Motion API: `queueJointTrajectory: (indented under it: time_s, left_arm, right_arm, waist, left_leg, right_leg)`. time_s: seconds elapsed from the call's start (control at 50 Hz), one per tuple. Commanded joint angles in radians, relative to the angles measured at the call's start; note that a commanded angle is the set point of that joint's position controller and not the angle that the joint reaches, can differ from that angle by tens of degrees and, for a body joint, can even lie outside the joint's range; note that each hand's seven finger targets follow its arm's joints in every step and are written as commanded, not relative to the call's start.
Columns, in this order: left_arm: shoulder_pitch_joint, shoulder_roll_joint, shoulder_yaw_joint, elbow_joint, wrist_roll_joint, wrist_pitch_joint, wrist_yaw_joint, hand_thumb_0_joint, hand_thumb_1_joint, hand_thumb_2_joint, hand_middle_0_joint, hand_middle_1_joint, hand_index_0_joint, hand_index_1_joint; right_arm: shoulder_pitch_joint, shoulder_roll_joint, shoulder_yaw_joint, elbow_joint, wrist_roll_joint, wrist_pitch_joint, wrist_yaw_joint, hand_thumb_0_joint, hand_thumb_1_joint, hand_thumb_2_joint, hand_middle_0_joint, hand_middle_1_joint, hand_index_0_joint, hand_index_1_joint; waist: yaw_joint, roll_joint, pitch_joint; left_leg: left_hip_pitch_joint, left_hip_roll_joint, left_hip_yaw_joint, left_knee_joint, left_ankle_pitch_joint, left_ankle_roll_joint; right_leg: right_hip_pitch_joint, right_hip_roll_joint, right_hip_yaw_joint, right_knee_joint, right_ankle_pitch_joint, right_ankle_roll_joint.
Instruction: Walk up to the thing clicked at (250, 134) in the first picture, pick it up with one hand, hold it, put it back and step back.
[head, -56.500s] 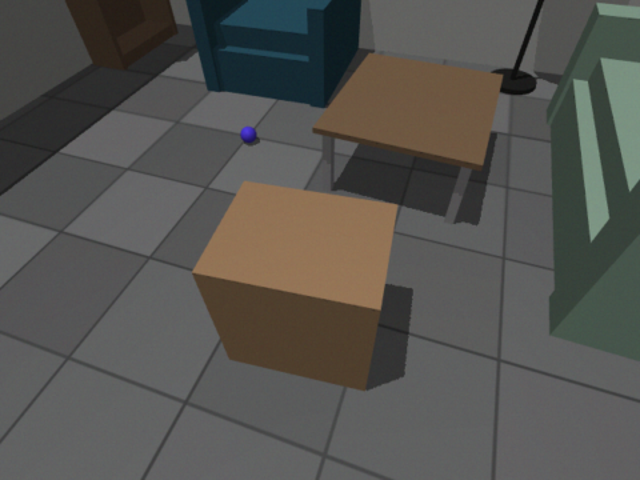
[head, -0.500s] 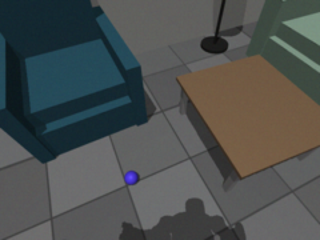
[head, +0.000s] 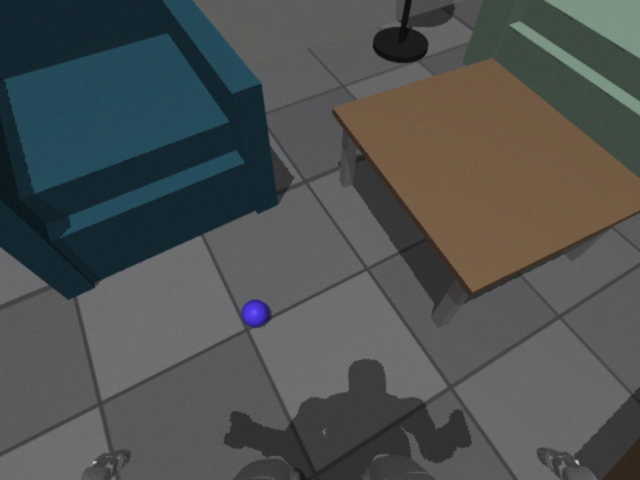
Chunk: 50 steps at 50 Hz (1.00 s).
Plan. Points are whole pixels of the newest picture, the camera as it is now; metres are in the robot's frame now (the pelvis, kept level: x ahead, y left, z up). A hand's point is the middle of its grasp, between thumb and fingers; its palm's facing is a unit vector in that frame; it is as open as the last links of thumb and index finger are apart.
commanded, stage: step back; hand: left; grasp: from above
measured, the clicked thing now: (255, 313) +0.61 +0.21 -0.71
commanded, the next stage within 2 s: none
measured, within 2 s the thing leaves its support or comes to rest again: neither
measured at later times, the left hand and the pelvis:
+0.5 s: hand out of the picture -0.02 +0.28 -0.15, palm faces +0.06 -0.94 -0.34, open 7.4 cm; pelvis -0.13 +0.01 +0.00, yaw +4 degrees
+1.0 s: hand out of the picture -0.20 +0.24 -0.12, palm faces +0.01 -0.92 -0.40, open 7.4 cm; pelvis -0.29 -0.03 +0.01, yaw +0 degrees
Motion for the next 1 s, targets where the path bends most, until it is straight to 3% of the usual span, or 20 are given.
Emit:
queueJointTrajectory:
  time_s: [0.0,0.04,0.06,0.08,0.2,0.3,0.36,0.38,0.4,0.42,0.44,0.52,0.64,0.74,0.78,0.8,0.82,0.84,0.9,0.98]
  left_arm:
    - [0.101,0.172,0.056,-0.052,0.018,-0.041,0.011,0.0,0.9,0.9,-0.2,-0.3,-0.2,-0.3]
    - [0.12,0.231,0.073,-0.053,0.032,-0.054,0.01,0.0,0.9,0.9,-0.2,-0.3,-0.2,-0.3]
    - [0.083,0.303,0.087,-0.073,0.019,-0.048,0.005,0.0,0.9,0.9,-0.2,-0.3,-0.2,-0.3]
    - [0.005,0.343,0.092,-0.122,0.03,-0.049,0.006,0.0,0.9,0.9,-0.2,-0.3,-0.2,-0.3]
    - [-0.035,0.213,0.074,-0.175,0.023,-0.047,0.015,0.0,0.9,0.9,-0.2,-0.3,-0.2,-0.3]
    - [0.042,0.224,0.072,-0.19,0.031,-0.033,0.019,0.0,0.9,0.9,-0.2,-0.3,-0.2,-0.3]
    - [0.021,0.243,0.066,-0.199,0.011,-0.006,0.006,0.0,0.9,0.9,-0.2,-0.3,-0.2,-0.3]
    - [0.039,0.21,0.055,-0.207,0.007,0.002,0.002,0.0,0.9,0.9,-0.2,-0.3,-0.2,-0.3]
    - [0.047,0.165,0.05,-0.221,0.002,0.001,0.0,0.0,0.9,0.9,-0.2,-0.3,-0.2,-0.3]
    - [-0.022,0.204,0.069,-0.226,0.005,-0.003,0.012,0.0,0.9,0.9,-0.2,-0.3,-0.2,-0.3]
    - [-0.073,0.226,0.077,-0.225,0.017,-0.004,0.018,0.0,0.9,0.9,-0.2,-0.3,-0.2,-0.3]
    - [0.104,0.201,0.079,-0.153,-0.004,-0.002,0.002,0.0,0.9,0.9,-0.2,-0.3,-0.2,-0.3]
    - [0.081,0.185,0.069,-0.184,0.011,-0.015,0.004,0.0,0.9,0.9,-0.2,-0.3,-0.2,-0.3]
    - [0.175,0.176,0.069,-0.125,0.013,-0.029,-0.004,0.0,0.9,0.9,-0.2,-0.3,-0.2,-0.3]
    - [0.24,0.194,0.077,-0.083,0.024,-0.037,-0.005,0.0,0.9,0.9,-0.2,-0.3,-0.2,-0.3]
    - [0.233,0.251,0.091,-0.093,0.037,-0.041,-0.008,0.0,0.9,0.9,-0.2,-0.3,-0.2,-0.3]
    - [0.178,0.35,0.113,-0.128,0.033,-0.034,-0.011,0.0,0.9,0.9,-0.2,-0.3,-0.2,-0.3]
    - [0.086,0.414,0.119,-0.171,0.041,-0.03,-0.008,0.0,0.9,0.9,-0.2,-0.3,-0.2,-0.3]
    - [-0.056,0.268,0.084,-0.21,0.031,-0.037,0.003,0.0,0.9,0.9,-0.2,-0.3,-0.2,-0.3]
    - [0.033,0.235,0.083,-0.209,0.044,-0.032,0.009,0.0,0.9,0.9,-0.2,-0.3,-0.2,-0.3]
  right_arm:
    - [-0.022,-0.287,-0.074,-0.068,0.009,-0.009,-0.012,0.0,-0.9,-0.9,0.2,0.3,0.2,0.3]
    - [-0.025,-0.246,-0.059,-0.075,0.024,-0.009,-0.005,0.0,-0.9,-0.9,0.2,0.3,0.2,0.3]
    - [-0.058,-0.219,-0.055,-0.083,0.026,-0.005,-0.003,0.0,-0.9,-0.9,0.2,0.3,0.2,0.3]
    - [-0.032,-0.226,-0.064,-0.071,0.018,0.003,-0.01,0.0,-0.9,-0.9,0.2,0.3,0.2,0.3]
    - [0.074,-0.227,-0.047,-0.034,0.019,-0.003,-0.004,0.0,-0.9,-0.9,0.2,0.3,0.2,0.3]
    - [0.075,-0.211,-0.039,-0.067,0.013,-0.021,-0.01,0.0,-0.9,-0.9,0.2,0.3,0.2,0.3]
    - [0.149,-0.201,-0.055,-0.032,-0.006,-0.032,-0.008,0.0,-0.9,-0.9,0.2,0.3,0.2,0.3]
    - [0.139,-0.243,-0.072,-0.038,-0.024,-0.032,-0.008,0.0,-0.9,-0.9,0.2,0.3,0.2,0.3]
    - [0.124,-0.341,-0.094,-0.051,-0.036,-0.032,-0.008,0.0,-0.9,-0.9,0.2,0.3,0.2,0.3]
    - [0.065,-0.419,-0.104,-0.072,-0.025,-0.026,0.002,0.0,-0.9,-0.9,0.2,0.3,0.2,0.3]
    - [0.026,-0.425,-0.106,-0.088,-0.029,-0.033,-0.004,0.0,-0.9,-0.9,0.2,0.3,0.2,0.3]
    - [-0.062,-0.275,-0.063,-0.108,-0.02,-0.04,-0.013,0.0,-0.9,-0.9,0.2,0.3,0.2,0.3]
    - [0.063,-0.287,-0.078,-0.109,-0.004,-0.033,-0.023,0.0,-0.9,-0.9,0.2,0.3,0.2,0.3]
    - [0.005,-0.317,-0.082,-0.136,-0.008,-0.01,-0.015,0.0,-0.9,-0.9,0.2,0.3,0.2,0.3]
    - [-0.027,-0.294,-0.075,-0.142,0.008,0.002,-0.009,0.0,-0.9,-0.9,0.2,0.3,0.2,0.3]
    - [-0.031,-0.259,-0.065,-0.155,0.015,0.005,-0.006,0.0,-0.9,-0.9,0.2,0.3,0.2,0.3]
    - [-0.064,-0.21,-0.055,-0.181,0.023,0.001,-0.015,0.0,-0.9,-0.9,0.2,0.3,0.2,0.3]
    - [-0.044,-0.252,-0.074,-0.162,0.016,0.005,-0.028,0.0,-0.9,-0.9,0.2,0.3,0.2,0.3]
    - [0.05,-0.261,-0.07,-0.093,0.02,0.004,-0.011,0.0,-0.9,-0.9,0.2,0.3,0.2,0.3]
    - [0.065,-0.22,-0.046,-0.103,0.014,-0.018,-0.019,0.0,-0.9,-0.9,0.2,0.3,0.2,0.3]
  waist:
    - [0.036,0.123,-0.279]
    - [0.034,-0.038,-0.295]
    - [0.058,-0.205,-0.221]
    - [0.058,-0.284,-0.173]
    - [0.03,-0.066,-0.187]
    - [0.06,-0.169,-0.305]
    - [0.02,-0.136,-0.31]
    - [0.028,-0.078,-0.293]
    - [0.027,0.167,-0.278]
    - [-0.012,0.26,-0.225]
    - [-0.036,0.286,-0.172]
    - [0.078,0.156,-0.18]
    - [-0.012,0.189,-0.257]
    - [0.018,0.24,-0.304]
    - [0.053,0.192,-0.328]
    - [0.051,0.048,-0.299]
    - [0.077,-0.221,-0.231]
    - [0.088,-0.304,-0.168]
    - [-0.003,-0.118,-0.111]
    - [0.055,-0.141,-0.181]
  left_leg:
    - [0.148,0.263,-0.292,-0.073,0.361,0.107]
    - [-0.038,0.161,-0.22,0.024,0.139,0.023]
    - [-0.096,-0.025,-0.114,0.205,-0.11,-0.042]
    - [-0.058,-0.064,-0.149,0.438,-0.351,-0.065]
    - [-0.111,-0.099,-0.211,0.544,-0.21,-0.085]
    - [-0.111,0.023,-0.158,0.069,-0.235,-0.086]
    - [0.081,-0.003,-0.075,-0.285,0.097,-0.074]
    - [0.178,0.072,-0.187,-0.282,0.143,-0.047]
    - [0.241,0.291,-0.474,-0.315,0.226,0.026]
    - [0.035,0.426,-0.583,-0.343,0.238,0.181]
    - [-0.099,0.474,-0.67,-0.374,0.213,0.246]
    - [0.086,0.246,-0.274,-0.226,0.436,0.107]
    - [0.333,0.301,-0.315,-0.149,0.502,0.184]
    - [0.21,0.264,-0.285,-0.081,0.407,0.136]
    - [0.082,0.208,-0.24,-0.019,0.271,0.068]
    - [-0.082,0.123,-0.218,0.072,0.095,0.011]
    - [-0.215,-0.053,-0.142,0.244,-0.228,-0.046]
    - [-0.105,-0.037,-0.178,0.468,-0.362,-0.076]
    - [-0.094,-0.078,-0.223,0.583,-0.206,-0.062]
    - [-0.163,-0.069,-0.173,0.406,-0.224,-0.082]
  right_leg:
    - [0.109,-0.02,-0.053,-0.312,0.209,-0.033]
    - [0.223,-0.139,0.136,-0.347,0.408,-0.092]
    - [0.097,-0.3,0.354,-0.448,0.4,-0.236]
    - [-0.051,-0.439,0.495,-0.5,0.419,-0.341]
    - [0.044,-0.228,0.163,-0.404,0.487,-0.209]
    - [0.322,-0.259,0.154,-0.294,0.617,-0.199]
    - [0.223,-0.191,0.077,-0.164,0.572,-0.132]
    - [0.051,-0.149,0.074,-0.139,0.412,-0.083]
    - [-0.149,-0.014,-0.002,0.012,0.111,-0.034]
    - [-0.134,0.059,0.026,0.19,-0.155,-0.005]
    - [-0.093,0.038,0.11,0.342,-0.18,0.0]
    - [-0.202,0.09,0.124,0.491,-0.004,-0.013]
    - [-0.206,0.028,0.076,0.217,-0.067,0.051]
    - [0.039,-0.015,-0.046,-0.251,0.076,0.02]
    - [0.189,-0.022,-0.056,-0.418,0.272,-0.019]
    - [0.213,-0.121,0.137,-0.403,0.248,-0.057]
    - [0.096,-0.299,0.363,-0.48,0.202,-0.18]
    - [-0.167,-0.446,0.508,-0.54,0.183,-0.3]
    - [-0.146,-0.264,0.179,-0.443,0.33,-0.207]
    - [0.091,-0.21,0.109,-0.354,0.48,-0.181]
